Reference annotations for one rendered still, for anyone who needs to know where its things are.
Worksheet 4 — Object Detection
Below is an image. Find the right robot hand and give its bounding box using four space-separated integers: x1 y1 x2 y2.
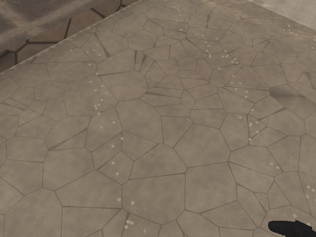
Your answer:
268 220 316 237

